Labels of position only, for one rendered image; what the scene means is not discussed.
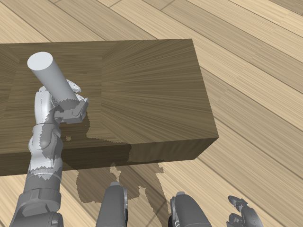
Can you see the right robot hand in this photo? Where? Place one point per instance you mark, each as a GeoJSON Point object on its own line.
{"type": "Point", "coordinates": [248, 218]}

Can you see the left robot hand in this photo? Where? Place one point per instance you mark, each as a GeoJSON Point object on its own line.
{"type": "Point", "coordinates": [47, 110]}

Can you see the left robot arm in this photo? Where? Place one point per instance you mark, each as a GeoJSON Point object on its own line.
{"type": "Point", "coordinates": [37, 206]}

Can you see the can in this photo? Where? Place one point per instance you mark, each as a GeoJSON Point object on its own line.
{"type": "Point", "coordinates": [47, 71]}

